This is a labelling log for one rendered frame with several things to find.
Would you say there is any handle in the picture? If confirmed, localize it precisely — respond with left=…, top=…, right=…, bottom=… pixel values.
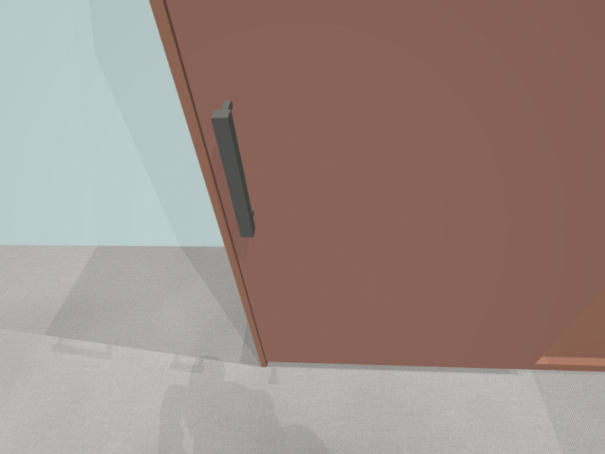
left=211, top=100, right=255, bottom=237

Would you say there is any wardrobe door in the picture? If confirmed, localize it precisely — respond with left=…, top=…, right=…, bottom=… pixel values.
left=165, top=0, right=605, bottom=369
left=543, top=290, right=605, bottom=358

